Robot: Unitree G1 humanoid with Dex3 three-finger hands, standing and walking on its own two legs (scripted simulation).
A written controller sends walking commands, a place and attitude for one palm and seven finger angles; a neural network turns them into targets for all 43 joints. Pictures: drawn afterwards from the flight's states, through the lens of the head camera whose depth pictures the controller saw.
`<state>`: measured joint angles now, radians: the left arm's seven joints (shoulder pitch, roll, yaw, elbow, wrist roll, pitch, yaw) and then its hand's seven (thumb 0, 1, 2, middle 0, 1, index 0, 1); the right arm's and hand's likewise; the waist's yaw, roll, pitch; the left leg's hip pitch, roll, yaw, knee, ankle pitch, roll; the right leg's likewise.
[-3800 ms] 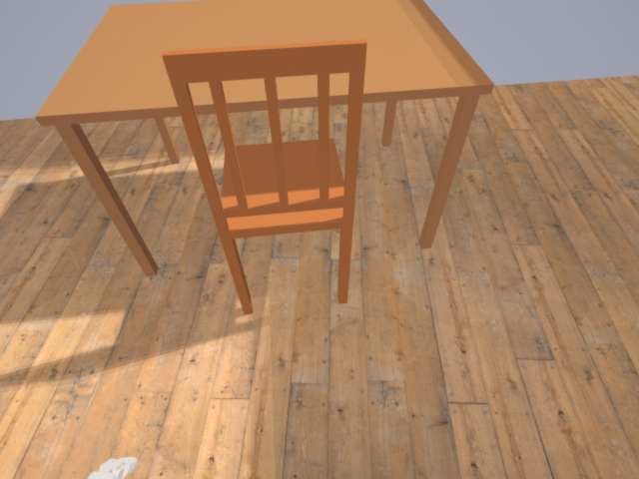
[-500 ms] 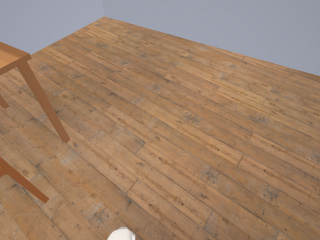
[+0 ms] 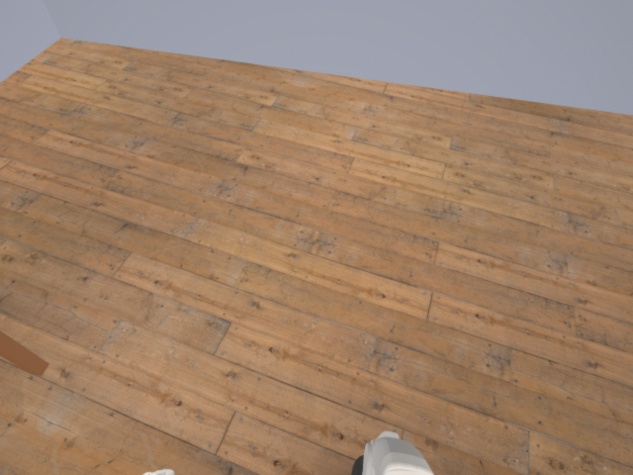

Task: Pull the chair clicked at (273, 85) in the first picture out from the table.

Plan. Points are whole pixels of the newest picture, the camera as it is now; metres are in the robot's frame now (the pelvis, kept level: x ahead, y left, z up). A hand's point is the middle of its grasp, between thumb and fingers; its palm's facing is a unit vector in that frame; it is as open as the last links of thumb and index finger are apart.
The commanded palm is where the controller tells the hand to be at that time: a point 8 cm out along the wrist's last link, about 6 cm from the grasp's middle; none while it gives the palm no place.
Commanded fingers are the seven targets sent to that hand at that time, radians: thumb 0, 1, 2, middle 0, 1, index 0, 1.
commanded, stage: turn to face it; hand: left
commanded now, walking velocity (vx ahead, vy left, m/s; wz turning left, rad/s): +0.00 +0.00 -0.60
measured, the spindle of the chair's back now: out of the picture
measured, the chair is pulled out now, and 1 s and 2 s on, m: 0.00 0.00 0.00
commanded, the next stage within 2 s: none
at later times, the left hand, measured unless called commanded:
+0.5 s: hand (205, 456) +0.17 +0.17 -0.18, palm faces +0.18 -0.97 -0.15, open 7.3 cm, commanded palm none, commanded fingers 0.00 0.90 0.90 -0.20 -0.30 -0.20 -0.30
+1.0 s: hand out of the picture +0.10 +0.22 -0.16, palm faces +0.42 -0.86 -0.28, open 7.4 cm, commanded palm none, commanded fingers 0.00 0.90 0.90 -0.20 -0.30 -0.20 -0.30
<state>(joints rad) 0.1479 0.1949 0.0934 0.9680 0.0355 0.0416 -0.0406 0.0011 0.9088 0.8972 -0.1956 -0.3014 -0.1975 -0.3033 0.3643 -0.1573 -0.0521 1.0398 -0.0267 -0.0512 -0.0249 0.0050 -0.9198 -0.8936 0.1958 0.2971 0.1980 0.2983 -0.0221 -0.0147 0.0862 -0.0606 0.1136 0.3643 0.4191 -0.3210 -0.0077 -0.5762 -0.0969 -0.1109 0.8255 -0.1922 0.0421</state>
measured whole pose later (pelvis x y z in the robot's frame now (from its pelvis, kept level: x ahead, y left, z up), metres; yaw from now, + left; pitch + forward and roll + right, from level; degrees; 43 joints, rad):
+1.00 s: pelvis +0.09 -0.02 +0.00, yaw +24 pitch +1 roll -1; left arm 0.12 0.23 0.08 0.92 0.01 0.04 0.02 0.00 0.91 0.90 -0.20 -0.30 -0.20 -0.30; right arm 0.21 -0.23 -0.08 0.94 -0.03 0.04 0.00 0.01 -0.90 -0.89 0.20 0.30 0.20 0.30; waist -0.03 0.04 0.06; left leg -0.33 -0.03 -0.08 0.50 -0.19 0.02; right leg -0.34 -0.03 -0.01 0.72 -0.40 0.09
